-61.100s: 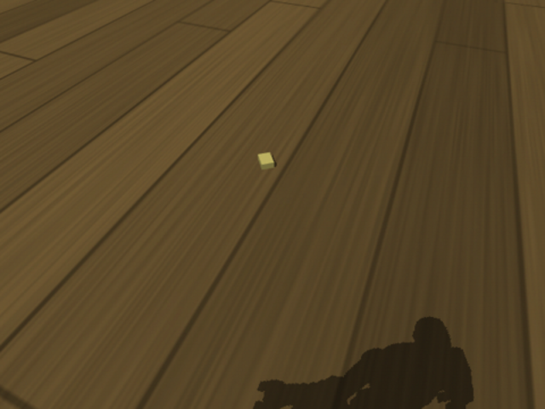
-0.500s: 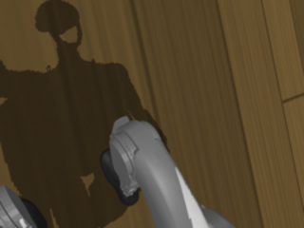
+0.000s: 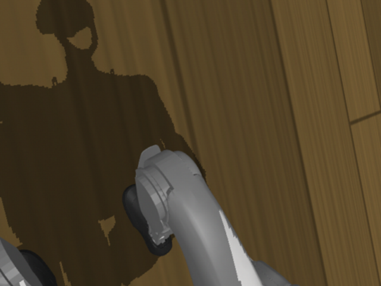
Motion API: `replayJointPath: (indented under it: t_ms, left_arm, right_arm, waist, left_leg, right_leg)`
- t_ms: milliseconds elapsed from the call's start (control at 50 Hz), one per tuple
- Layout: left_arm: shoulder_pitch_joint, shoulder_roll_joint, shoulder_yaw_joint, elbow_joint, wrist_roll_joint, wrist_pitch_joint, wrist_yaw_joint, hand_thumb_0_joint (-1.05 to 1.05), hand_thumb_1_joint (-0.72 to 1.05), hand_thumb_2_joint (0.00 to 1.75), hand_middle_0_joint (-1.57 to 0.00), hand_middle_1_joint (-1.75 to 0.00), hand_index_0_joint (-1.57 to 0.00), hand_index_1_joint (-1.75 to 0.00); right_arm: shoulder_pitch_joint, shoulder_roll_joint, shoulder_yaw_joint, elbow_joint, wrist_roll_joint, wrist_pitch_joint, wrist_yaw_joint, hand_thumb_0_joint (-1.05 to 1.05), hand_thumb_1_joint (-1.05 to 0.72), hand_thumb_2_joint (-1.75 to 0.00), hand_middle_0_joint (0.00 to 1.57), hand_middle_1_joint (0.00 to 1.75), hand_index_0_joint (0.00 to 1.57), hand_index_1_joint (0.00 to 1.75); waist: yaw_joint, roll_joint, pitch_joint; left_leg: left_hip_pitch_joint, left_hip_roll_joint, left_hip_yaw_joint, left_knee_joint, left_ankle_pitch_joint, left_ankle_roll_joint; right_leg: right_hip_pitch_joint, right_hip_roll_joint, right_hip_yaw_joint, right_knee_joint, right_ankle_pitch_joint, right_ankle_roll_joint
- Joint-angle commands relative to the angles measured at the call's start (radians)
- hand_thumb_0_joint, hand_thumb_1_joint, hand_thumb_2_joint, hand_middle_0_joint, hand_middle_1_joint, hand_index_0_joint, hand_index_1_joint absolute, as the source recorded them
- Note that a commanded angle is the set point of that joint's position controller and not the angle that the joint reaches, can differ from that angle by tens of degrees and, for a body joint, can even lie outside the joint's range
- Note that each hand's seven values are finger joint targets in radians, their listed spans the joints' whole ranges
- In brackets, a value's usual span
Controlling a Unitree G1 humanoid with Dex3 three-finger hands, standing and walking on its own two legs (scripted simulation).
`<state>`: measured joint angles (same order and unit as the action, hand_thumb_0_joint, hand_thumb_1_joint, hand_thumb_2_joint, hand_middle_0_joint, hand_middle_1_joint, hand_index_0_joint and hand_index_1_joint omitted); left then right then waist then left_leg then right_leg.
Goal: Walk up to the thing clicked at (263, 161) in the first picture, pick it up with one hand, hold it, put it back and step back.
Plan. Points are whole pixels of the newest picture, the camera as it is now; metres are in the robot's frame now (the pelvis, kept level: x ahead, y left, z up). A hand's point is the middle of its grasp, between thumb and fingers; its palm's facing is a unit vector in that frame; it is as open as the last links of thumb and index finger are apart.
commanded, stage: rest palm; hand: left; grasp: from above
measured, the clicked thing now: out of the picture +0.50 +0.38 -0.30
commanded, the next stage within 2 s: close in 0.70 s
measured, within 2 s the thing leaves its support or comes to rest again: neither
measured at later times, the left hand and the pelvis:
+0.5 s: hand out of the picture +0.48 +0.36 -0.26, palm faces -0.37 -0.23 -0.90, open 14.5 cm; pelvis +0.00 +0.00 +0.00, yaw +0 degrees
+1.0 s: hand out of the picture +0.48 +0.36 -0.26, palm faces -0.37 -0.23 -0.90, open 14.1 cm; pelvis +0.00 +0.00 +0.00, yaw -1 degrees
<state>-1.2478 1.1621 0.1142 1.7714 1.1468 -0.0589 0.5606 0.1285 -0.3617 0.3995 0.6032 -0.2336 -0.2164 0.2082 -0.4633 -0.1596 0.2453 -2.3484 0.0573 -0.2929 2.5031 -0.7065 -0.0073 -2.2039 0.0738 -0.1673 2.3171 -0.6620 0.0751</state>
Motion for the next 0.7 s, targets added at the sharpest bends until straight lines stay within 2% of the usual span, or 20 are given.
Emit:
replayJointPath:
  t_ms: [0,20,40,60,100,140,160,180,200,260,300,360,380,400,440,500,580,620,640,680]
  left_arm:
    - [-0.225,0.231,0.004,-0.122,-0.009,0.001,0.041,0.00,-0.60,1.03,-0.07,-0.92,-0.03,-0.95]
    - [-0.208,0.223,-0.005,-0.119,-0.005,0.003,0.035,0.00,-0.60,1.03,-0.07,-0.92,-0.03,-0.96]
    - [-0.231,0.240,0.012,-0.152,-0.004,0.001,0.035,0.00,-0.59,1.03,-0.08,-0.91,-0.04,-0.95]
    - [-0.216,0.234,0.008,-0.131,-0.004,0.003,0.035,0.00,-0.59,1.03,-0.08,-0.92,-0.04,-0.96]
    - [-0.196,0.219,-0.007,-0.111,-0.011,0.005,0.033,0.00,-0.60,1.04,-0.08,-0.91,-0.03,-0.95]
    - [-0.213,0.230,0.003,-0.113,-0.021,0.002,0.037,0.00,-0.58,1.03,-0.07,-0.92,-0.04,-0.96]
    - [-0.200,0.223,-0.006,-0.113,-0.025,0.003,0.033,0.00,-0.59,1.03,-0.07,-0.92,-0.04,-0.96]
    - [-0.228,0.227,-0.012,-0.141,-0.025,-0.002,0.031,0.00,-0.58,1.02,-0.07,-0.93,-0.04,-0.96]
    - [-0.224,0.241,0.002,-0.123,-0.019,-0.001,0.033,0.00,-0.59,1.03,-0.07,-0.93,-0.03,-0.96]
    - [-0.221,0.245,-0.005,-0.143,-0.027,-0.004,0.030,0.00,-0.59,1.03,-0.07,-0.93,-0.04,-0.96]
    - [-0.214,0.249,0.010,-0.138,-0.026,-0.002,0.034,0.00,-0.58,1.02,-0.07,-0.92,-0.03,-0.96]
    - [-0.210,0.239,-0.009,-0.133,-0.017,0.002,0.030,0.00,-0.58,1.01,-0.07,-0.93,-0.04,-0.96]
    - [-0.217,0.237,-0.009,-0.128,-0.024,0.003,0.029,0.00,-0.57,1.01,-0.07,-0.93,-0.04,-0.96]
    - [-0.230,0.257,0.009,-0.147,-0.022,0.002,0.034,0.00,-0.57,1.02,-0.07,-0.93,-0.04,-0.96]
    - [-0.209,0.237,-0.009,-0.117,-0.019,0.007,0.033,0.00,-0.58,1.02,-0.07,-0.93,-0.04,-0.96]
    - [-0.215,0.249,0.006,-0.124,-0.024,0.003,0.037,0.00,-0.56,1.00,-0.07,-0.94,-0.04,-0.96]
    - [-0.206,0.246,-0.004,-0.134,-0.023,0.003,0.032,0.00,-0.56,1.01,-0.07,-0.94,-0.04,-0.97]
    - [-0.215,0.249,0.000,-0.136,-0.025,0.002,0.036,0.00,-0.56,1.00,-0.07,-0.94,-0.04,-0.96]
    - [-0.212,0.240,-0.011,-0.146,-0.026,0.002,0.033,0.00,-0.55,1.00,-0.07,-0.94,-0.05,-0.97]
    - [-0.204,0.244,-0.006,-0.121,-0.030,0.005,0.036,0.00,-0.56,1.01,-0.07,-0.94,-0.04,-0.97]
  right_arm:
    - [0.216,-0.338,-0.080,0.047,0.003,0.011,-0.007,0.00,-0.89,-0.90,0.20,0.30,0.20,0.30]
    - [0.215,-0.338,-0.083,0.041,0.005,0.009,-0.006,0.00,-0.89,-0.90,0.20,0.30,0.20,0.30]
    - [0.222,-0.331,-0.079,0.053,0.005,0.011,-0.003,0.00,-0.89,-0.90,0.20,0.30,0.20,0.30]
    - [0.218,-0.334,-0.078,0.048,0.003,0.013,-0.004,0.00,-0.89,-0.90,0.20,0.30,0.20,0.30]
    - [0.214,-0.341,-0.085,0.041,0.003,0.011,-0.006,0.00,-0.89,-0.90,0.20,0.30,0.20,0.30]
    - [0.220,-0.339,-0.077,0.045,0.002,0.011,-0.008,0.00,-0.88,-0.90,0.20,0.30,0.20,0.30]
    - [0.218,-0.336,-0.078,0.045,0.001,0.012,-0.009,0.00,-0.89,-0.90,0.20,0.30,0.20,0.30]
    - [0.225,-0.358,-0.098,0.047,0.001,0.011,-0.011,0.00,-0.89,-0.90,0.20,0.30,0.20,0.30]
    - [0.221,-0.338,-0.078,0.050,0.002,0.010,-0.010,0.00,-0.89,-0.90,0.20,0.30,0.20,0.30]
    - [0.218,-0.347,-0.084,0.042,0.002,0.011,-0.013,0.00,-0.89,-0.90,0.20,0.30,0.20,0.30]
    - [0.224,-0.337,-0.075,0.054,0.005,0.009,-0.010,0.00,-0.89,-0.90,0.20,0.30,0.20,0.30]
    - [0.217,-0.340,-0.076,0.043,0.002,0.015,-0.012,0.00,-0.89,-0.90,0.20,0.30,0.20,0.30]
    - [0.216,-0.345,-0.079,0.044,0.003,0.013,-0.014,0.00,-0.89,-0.90,0.20,0.30,0.20,0.30]
    - [0.220,-0.347,-0.079,0.053,0.003,0.013,-0.013,0.00,-0.88,-0.90,0.20,0.30,0.20,0.30]
    - [0.215,-0.344,-0.075,0.046,0.000,0.016,-0.014,0.00,-0.89,-0.90,0.20,0.30,0.20,0.30]
    - [0.213,-0.345,-0.071,0.044,-0.001,0.016,-0.012,0.00,-0.88,-0.90,0.20,0.30,0.20,0.30]
    - [0.212,-0.344,-0.068,0.038,-0.001,0.018,-0.013,0.00,-0.88,-0.90,0.20,0.30,0.20,0.30]
    - [0.202,-0.342,-0.069,0.047,0.000,0.016,-0.014,0.00,-0.88,-0.90,0.20,0.30,0.20,0.30]
    - [0.212,-0.351,-0.075,0.043,-0.003,0.016,-0.014,0.00,-0.88,-0.90,0.20,0.30,0.20,0.30]
    - [0.211,-0.341,-0.065,0.046,-0.001,0.017,-0.014,0.00,-0.88,-0.90,0.20,0.30,0.20,0.30]
  waist:
    - [-0.063,0.615,-0.654]
    - [-0.060,0.607,-0.638]
    - [-0.057,0.635,-0.648]
    - [-0.058,0.632,-0.651]
    - [-0.064,0.604,-0.646]
    - [-0.065,0.592,-0.652]
    - [-0.066,0.593,-0.648]
    - [-0.066,0.610,-0.639]
    - [-0.059,0.610,-0.647]
    - [-0.062,0.584,-0.669]
    - [-0.058,0.623,-0.666]
    - [-0.066,0.611,-0.659]
    - [-0.064,0.600,-0.650]
    - [-0.058,0.634,-0.649]
    - [-0.066,0.609,-0.637]
    - [-0.065,0.613,-0.642]
    - [-0.071,0.607,-0.644]
    - [-0.060,0.619,-0.644]
    - [-0.075,0.628,-0.643]
    - [-0.070,0.599,-0.644]
  left_leg:
    - [0.517,0.046,0.089,-0.240,0.261,0.007]
    - [0.522,0.044,0.092,-0.239,0.260,0.007]
    - [0.534,0.049,0.087,-0.242,0.272,0.002]
    - [0.539,0.049,0.088,-0.240,0.279,0.003]
    - [0.527,0.046,0.096,-0.234,0.266,0.008]
    - [0.503,0.045,0.097,-0.232,0.253,0.012]
    - [0.507,0.045,0.099,-0.231,0.253,0.012]
    - [0.504,0.042,0.103,-0.233,0.239,0.012]
    - [0.498,0.046,0.095,-0.233,0.242,0.010]
    - [0.501,0.045,0.103,-0.222,0.255,0.016]
    - [0.523,0.048,0.093,-0.229,0.282,0.007]
    - [0.526,0.047,0.096,-0.227,0.285,0.010]
    - [0.510,0.046,0.098,-0.226,0.266,0.012]
    - [0.523,0.049,0.093,-0.236,0.268,0.005]
    - [0.517,0.047,0.094,-0.230,0.266,0.008]
    - [0.510,0.049,0.089,-0.235,0.260,0.008]
    - [0.518,0.047,0.092,-0.231,0.278,0.010]
    - [0.528,0.052,0.086,-0.233,0.271,0.005]
    - [0.532,0.050,0.092,-0.230,0.280,0.008]
    - [0.516,0.051,0.089,-0.231,0.273,0.008]
  right_leg:
    - [0.371,0.029,-0.126,-0.182,0.304,-0.084]
    - [0.362,0.028,-0.123,-0.181,0.302,-0.084]
    - [0.355,0.023,-0.125,-0.176,0.303,-0.085]
    - [0.358,0.026,-0.125,-0.179,0.310,-0.084]
    - [0.379,0.033,-0.123,-0.188,0.308,-0.082]
    - [0.389,0.032,-0.125,-0.195,0.306,-0.080]
    - [0.402,0.032,-0.122,-0.195,0.306,-0.079]
    - [0.392,0.033,-0.120,-0.195,0.293,-0.082]
    - [0.383,0.030,-0.126,-0.192,0.293,-0.082]
    - [0.421,0.035,-0.118,-0.199,0.312,-0.077]
    - [0.397,0.028,-0.124,-0.183,0.320,-0.081]
    - [0.413,0.035,-0.124,-0.191,0.328,-0.080]
    - [0.402,0.034,-0.122,-0.193,0.314,-0.081]
    - [0.381,0.030,-0.126,-0.185,0.306,-0.085]
    - [0.394,0.034,-0.127,-0.189,0.309,-0.083]
    - [0.390,0.032,-0.130,-0.190,0.304,-0.082]
    - [0.410,0.032,-0.127,-0.189,0.324,-0.079]
    - [0.377,0.030,-0.128,-0.185,0.311,-0.082]
    - [0.402,0.033,-0.126,-0.190,0.324,-0.079]
    - [0.404,0.034,-0.128,-0.192,0.320,-0.078]
